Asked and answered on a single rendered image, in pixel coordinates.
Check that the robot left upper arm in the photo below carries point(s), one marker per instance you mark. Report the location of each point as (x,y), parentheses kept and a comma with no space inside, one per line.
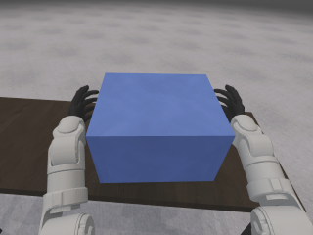
(74,224)

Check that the robot left forearm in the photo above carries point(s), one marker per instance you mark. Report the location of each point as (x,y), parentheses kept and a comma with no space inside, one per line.
(65,169)

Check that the table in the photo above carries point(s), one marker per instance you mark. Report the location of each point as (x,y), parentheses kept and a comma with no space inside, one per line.
(26,133)

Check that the left robot hand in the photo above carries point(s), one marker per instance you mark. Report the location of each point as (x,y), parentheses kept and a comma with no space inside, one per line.
(78,103)

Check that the robot right forearm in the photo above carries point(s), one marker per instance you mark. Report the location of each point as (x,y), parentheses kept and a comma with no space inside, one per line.
(266,182)

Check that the robot right upper arm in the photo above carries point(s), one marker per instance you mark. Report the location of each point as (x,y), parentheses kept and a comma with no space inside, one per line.
(279,220)

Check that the right robot hand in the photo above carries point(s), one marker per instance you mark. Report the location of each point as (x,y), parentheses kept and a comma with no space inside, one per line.
(233,102)

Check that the carton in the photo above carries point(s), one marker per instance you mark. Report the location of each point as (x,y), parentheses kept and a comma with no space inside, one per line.
(158,127)

